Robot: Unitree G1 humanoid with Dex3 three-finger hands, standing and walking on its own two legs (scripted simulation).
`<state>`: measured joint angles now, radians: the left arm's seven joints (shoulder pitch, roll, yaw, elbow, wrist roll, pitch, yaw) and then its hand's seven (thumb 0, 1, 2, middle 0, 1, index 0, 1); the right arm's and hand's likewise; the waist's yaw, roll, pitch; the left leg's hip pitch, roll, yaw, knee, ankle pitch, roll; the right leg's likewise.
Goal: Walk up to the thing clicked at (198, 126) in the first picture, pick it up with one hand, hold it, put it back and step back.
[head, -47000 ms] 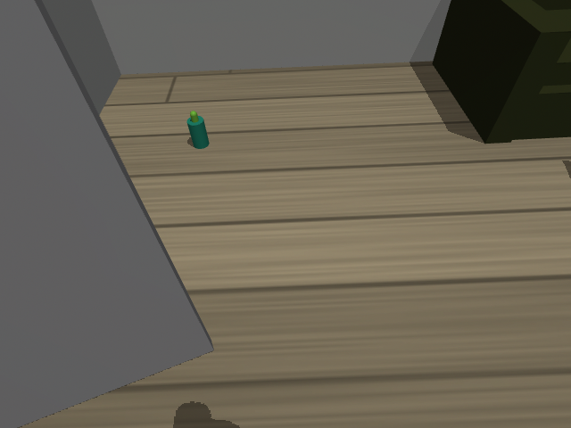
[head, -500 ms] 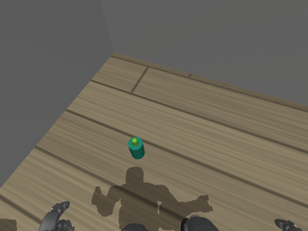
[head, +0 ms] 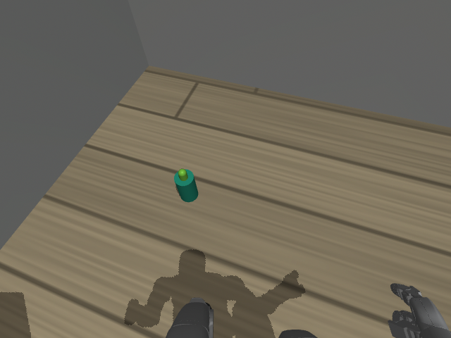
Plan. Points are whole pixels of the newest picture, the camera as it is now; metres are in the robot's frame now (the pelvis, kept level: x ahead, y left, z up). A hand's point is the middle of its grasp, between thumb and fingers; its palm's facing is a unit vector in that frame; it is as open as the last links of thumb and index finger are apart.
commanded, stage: step back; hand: left
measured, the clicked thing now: (185, 183) +0.77 +0.24 -0.64
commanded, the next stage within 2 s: stand in 1.80 s
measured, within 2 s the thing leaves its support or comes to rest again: neither
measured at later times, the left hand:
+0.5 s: hand out of the picture -0.05 +0.24 -0.14, palm faces +0.07 -0.94 -0.33, open 7.4 cm
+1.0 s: hand out of the picture -0.23 +0.24 -0.12, palm faces +0.09 -0.90 -0.43, open 7.4 cm
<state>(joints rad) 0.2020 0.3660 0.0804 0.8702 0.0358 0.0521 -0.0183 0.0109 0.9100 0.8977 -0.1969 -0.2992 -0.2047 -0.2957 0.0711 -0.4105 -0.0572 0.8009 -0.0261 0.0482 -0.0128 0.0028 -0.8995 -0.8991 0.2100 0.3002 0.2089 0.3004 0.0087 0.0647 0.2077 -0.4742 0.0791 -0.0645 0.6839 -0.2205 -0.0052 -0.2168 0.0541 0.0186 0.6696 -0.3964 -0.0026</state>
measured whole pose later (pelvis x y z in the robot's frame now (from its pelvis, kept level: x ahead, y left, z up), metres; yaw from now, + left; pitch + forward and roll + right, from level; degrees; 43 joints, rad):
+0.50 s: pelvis -0.16 -0.02 +0.02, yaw +5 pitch -2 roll -1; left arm 0.12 0.38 0.06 0.79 0.01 0.08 0.00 0.01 0.91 0.90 -0.20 -0.30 -0.21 -0.30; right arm 0.18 -0.34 -0.02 0.86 -0.05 0.03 -0.02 0.01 -0.90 -0.90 0.21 0.30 0.21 0.30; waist 0.01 -0.04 0.16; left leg -0.31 0.01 -0.02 0.59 -0.26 0.02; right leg -0.48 0.10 0.14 1.22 -0.50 -0.01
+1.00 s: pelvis -0.27 -0.05 +0.01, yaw +5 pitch -2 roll +1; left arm 0.23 0.39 0.07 0.92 0.05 -0.01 -0.01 0.01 0.90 0.90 -0.20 -0.30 -0.21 -0.30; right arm 0.25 -0.39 -0.06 0.99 -0.04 0.02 0.01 0.01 -0.90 -0.90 0.21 0.30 0.20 0.30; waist 0.03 0.01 0.08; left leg -0.26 -0.03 -0.04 0.61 -0.36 -0.01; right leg -0.27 -0.06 -0.02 0.67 -0.37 0.01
